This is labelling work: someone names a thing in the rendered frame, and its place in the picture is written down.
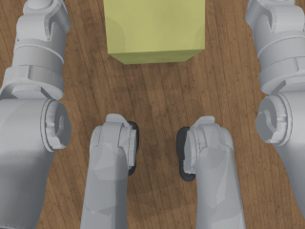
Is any left robot upper arm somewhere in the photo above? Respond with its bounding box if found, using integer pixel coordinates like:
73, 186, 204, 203
0, 98, 72, 229

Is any robot right shin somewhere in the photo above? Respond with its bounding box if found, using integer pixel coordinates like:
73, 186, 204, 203
183, 115, 234, 174

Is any carton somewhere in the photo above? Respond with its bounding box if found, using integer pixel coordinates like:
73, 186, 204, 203
103, 0, 205, 65

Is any robot right thigh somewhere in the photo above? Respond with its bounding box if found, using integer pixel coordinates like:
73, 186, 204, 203
185, 123, 247, 229

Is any right robot upper arm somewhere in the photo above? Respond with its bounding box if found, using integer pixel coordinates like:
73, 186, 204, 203
255, 91, 305, 219

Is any robot left forearm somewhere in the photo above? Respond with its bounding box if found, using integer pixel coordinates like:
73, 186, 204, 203
0, 0, 71, 100

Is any robot right forearm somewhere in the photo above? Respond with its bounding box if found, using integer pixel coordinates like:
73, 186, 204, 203
245, 0, 305, 94

